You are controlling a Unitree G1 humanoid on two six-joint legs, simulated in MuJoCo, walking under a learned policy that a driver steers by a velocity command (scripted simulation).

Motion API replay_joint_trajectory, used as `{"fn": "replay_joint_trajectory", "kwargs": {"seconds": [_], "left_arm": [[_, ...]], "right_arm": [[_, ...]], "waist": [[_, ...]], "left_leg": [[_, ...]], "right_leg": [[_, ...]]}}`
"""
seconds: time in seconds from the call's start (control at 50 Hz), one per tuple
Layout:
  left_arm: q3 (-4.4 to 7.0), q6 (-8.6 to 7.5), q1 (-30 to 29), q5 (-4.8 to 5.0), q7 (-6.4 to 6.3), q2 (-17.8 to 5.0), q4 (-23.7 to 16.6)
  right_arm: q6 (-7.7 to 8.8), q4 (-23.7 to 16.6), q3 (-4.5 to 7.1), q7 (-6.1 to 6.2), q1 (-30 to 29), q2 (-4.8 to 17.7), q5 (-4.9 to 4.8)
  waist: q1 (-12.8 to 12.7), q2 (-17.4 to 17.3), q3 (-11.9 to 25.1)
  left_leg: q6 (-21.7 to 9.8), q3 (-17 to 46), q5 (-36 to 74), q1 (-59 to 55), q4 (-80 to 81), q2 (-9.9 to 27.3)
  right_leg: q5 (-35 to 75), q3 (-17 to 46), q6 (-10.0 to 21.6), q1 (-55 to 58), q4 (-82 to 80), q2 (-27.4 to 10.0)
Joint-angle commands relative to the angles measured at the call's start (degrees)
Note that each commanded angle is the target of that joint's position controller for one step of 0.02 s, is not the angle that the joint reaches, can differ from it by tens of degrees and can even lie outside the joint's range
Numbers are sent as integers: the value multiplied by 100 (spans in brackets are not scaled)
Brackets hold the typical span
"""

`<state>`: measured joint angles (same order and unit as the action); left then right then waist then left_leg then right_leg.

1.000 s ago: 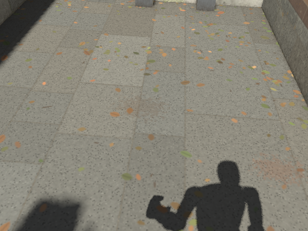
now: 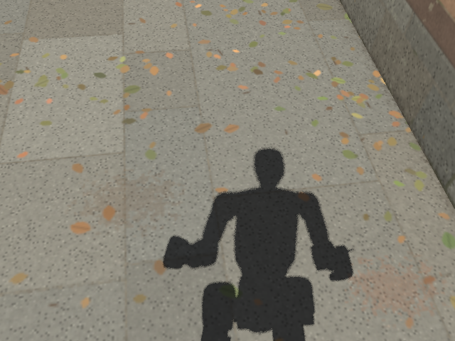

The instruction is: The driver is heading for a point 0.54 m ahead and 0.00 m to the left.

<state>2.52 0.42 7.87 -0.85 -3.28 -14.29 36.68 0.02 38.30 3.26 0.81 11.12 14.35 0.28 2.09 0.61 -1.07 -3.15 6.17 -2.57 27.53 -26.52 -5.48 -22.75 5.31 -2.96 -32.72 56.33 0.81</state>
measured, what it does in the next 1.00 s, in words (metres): steps on the spot: right foot, then left foot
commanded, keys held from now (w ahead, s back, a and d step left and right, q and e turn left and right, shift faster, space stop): q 0.06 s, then no key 0.80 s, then w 0.14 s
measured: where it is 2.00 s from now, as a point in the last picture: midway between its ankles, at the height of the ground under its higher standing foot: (204, 329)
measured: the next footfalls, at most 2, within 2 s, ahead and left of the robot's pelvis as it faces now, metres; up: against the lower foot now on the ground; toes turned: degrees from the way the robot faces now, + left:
right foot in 0.18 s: +0.09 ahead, -0.14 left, +0.00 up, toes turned +9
left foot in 0.50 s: +0.02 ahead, +0.11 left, +0.00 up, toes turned +5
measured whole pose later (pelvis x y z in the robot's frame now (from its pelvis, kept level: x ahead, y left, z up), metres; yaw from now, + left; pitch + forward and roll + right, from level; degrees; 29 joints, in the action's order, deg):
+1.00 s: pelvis +0.02 -0.02 +0.00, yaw +8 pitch -1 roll +0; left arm 3.6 -1.5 17.5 0.4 -1.8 -11.9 44.2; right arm 0.5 43.3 2.1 1.0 16.8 10.6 -0.5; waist -0.1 -0.6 1.0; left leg -1.1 2.7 -22.3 13.9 -36.2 -0.5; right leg -23.5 0.5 0.8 -19.3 41.7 -0.1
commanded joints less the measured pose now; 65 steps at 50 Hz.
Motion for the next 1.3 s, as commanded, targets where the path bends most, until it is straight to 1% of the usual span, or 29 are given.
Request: {"fn": "replay_joint_trajectory", "kwargs": {"seconds": [0.02,0.08,0.16,0.18,0.2,0.22,0.24,0.26,0.3,0.38,0.42,0.48,0.5,0.52,0.54,0.58,0.68,0.86,0.9,0.98,1.02,1.06,1.08,1.1,1.12,1.14,1.18,1.24,1.3], "left_arm": [[147,10,460,29,-74,-408,-166],[182,-22,378,70,-43,-452,-147],[200,-156,588,46,157,-364,-48],[256,-166,656,-59,160,-582,-95],[358,-157,565,-216,146,-1037,-127],[349,-186,484,-314,162,-922,-190],[319,-223,281,-250,129,-816,-286],[287,-233,-1,-139,108,-717,-338],[187,-240,-175,13,124,-481,-341],[121,-144,80,-13,171,-337,-185],[170,-88,434,-6,177,-537,-64],[150,-105,677,107,180,-511,40],[120,-182,743,41,202,-447,28],[103,-289,956,-50,256,-367,3],[79,-325,636,-101,254,-326,3],[103,-273,209,-67,228,-305,-47],[131,-157,395,-24,166,-182,16],[178,-158,598,-3,119,-156,257],[201,-140,747,30,99,-176,363],[192,-365,500,180,145,-140,210],[186,-506,687,229,231,-104,254],[219,-596,1537,194,304,-82,614],[308,-622,2104,111,298,-379,786],[477,-650,2605,101,337,-1123,798],[408,-676,2505,21,372,-1005,720],[301,-693,2141,34,354,-692,618],[233,-669,1733,75,362,-563,512],[103,-605,1929,66,355,-238,653],[120,-543,2092,82,272,-373,755]], "right_arm": [[0,-526,308,92,-322,967,-83],[-65,-502,330,107,-271,954,-87],[-192,-459,265,106,-107,763,-70],[-188,-444,218,102,21,614,-52],[-127,-568,207,81,-19,529,-83],[-23,-646,286,55,-267,795,-16],[1,-564,379,23,-289,1017,-9],[-51,-369,390,11,-56,961,-36],[-159,-201,301,33,139,640,-10],[-171,-337,43,9,-299,102,-37],[-163,-380,50,-9,-410,178,-75],[-134,-226,91,-18,-117,375,-12],[-128,-276,125,16,-9,633,69],[-129,-190,206,32,1,940,89],[-109,-135,153,-22,3,565,69],[-54,-158,61,-47,-142,270,113],[58,-138,26,0,-78,224,71],[103,-18,2,20,101,105,54],[61,87,61,40,331,238,16],[126,220,193,58,676,771,-128],[220,227,152,44,395,669,-178],[217,143,76,0,-122,429,-207],[253,81,-6,-6,-248,114,-165],[356,-152,-16,18,-307,9,-203],[452,-235,86,34,-460,411,-265],[504,-159,118,-8,-326,487,-312],[530,41,102,-61,-166,368,-173],[492,107,115,-155,-244,267,-111],[476,-43,35,-181,-778,98,-100]], "waist": [[-211,-938,1115],[-135,-1089,1032],[-244,-972,901],[-221,-600,806],[-28,909,525],[-218,1550,494],[-187,1146,477],[-31,746,455],[7,504,437],[-219,892,607],[-378,1135,628],[-259,898,491],[-306,483,645],[-585,-416,756],[-361,-744,802],[-270,-526,491],[-309,-438,119],[-285,-129,51],[-222,-276,89],[-57,-1196,-635],[-265,-1204,-714],[-713,-863,-480],[-852,-81,-232],[-857,1570,-68],[-841,1504,-231],[-609,979,-521],[-428,319,-412],[-428,391,-240],[-532,332,-276]], "left_leg": [[-773,1832,-1282,-822,988,1254],[-692,2057,-1691,-894,985,1281],[-507,1866,-1865,-610,583,1017],[-256,1608,-2262,-155,131,767],[94,465,-2595,586,-890,-40],[323,142,-2955,635,-2185,-85],[438,322,-2847,626,-3179,1],[529,312,-2633,600,-3650,27],[688,269,-2240,565,-4107,111],[826,-361,-2120,-205,-2201,500],[828,-539,-2377,-591,-1294,474],[545,-412,-582,-1598,541,547],[385,-10,345,-2098,376,932],[115,116,754,-2193,-168,1138],[-42,109,-115,-1664,-88,1037],[60,102,-833,-1211,89,943],[162,62,-1281,-782,162,851],[146,5,-1425,-776,121,751],[-1,46,-2841,-805,261,692],[-936,2043,-4903,-690,1349,1971],[-987,2027,-4320,-617,1275,2084],[-545,1040,-3491,-1,585,1462],[-193,330,-2732,479,-809,944],[227,-641,-2453,1572,-2774,188],[163,-98,-2954,2165,-3808,343],[54,19,-2512,2518,-4332,669],[-65,-109,-1464,2463,-4201,983],[54,-408,-631,2027,-3612,1080],[223,-591,-148,1932,-2529,1005]], "right_leg": [[265,-28,-20,468,-610,111],[319,-31,37,707,-1206,137],[910,-346,373,1814,-2836,96],[887,162,611,2250,-3219,-515],[1294,1339,1234,2191,-3637,-1457],[1816,2311,1850,1717,-4066,-2217],[2033,2175,1916,1648,-3984,-2128],[2254,1671,1683,1656,-3842,-1797],[2902,1073,1462,1799,-3637,-1430],[3283,379,1337,2142,-3385,-962],[3158,572,1452,2347,-3271,-1084],[2822,650,1107,2047,-3117,-992],[2430,511,815,1726,-2944,-851],[1919,50,550,1482,-2877,-443],[1457,-239,306,1850,-2791,-265],[1337,-317,222,1930,-2663,-228],[1298,-280,278,1984,-2654,-232],[1256,-254,198,1995,-2678,-251],[46,-542,237,1813,-2411,10],[-278,-699,462,626,-987,30],[-324,-562,722,784,-1226,-161],[111,-631,854,2416,-2549,-31],[-64,407,965,3152,-3109,-604],[-1144,2868,1682,3779,-4300,-1829],[-1454,4100,2166,3579,-4803,-2325],[-1365,3585,2092,3546,-4662,-2257],[-597,2332,1670,3443,-4644,-1744],[1145,1108,1411,3332,-4788,-1288],[2106,491,1375,3315,-4839,-1149]]}}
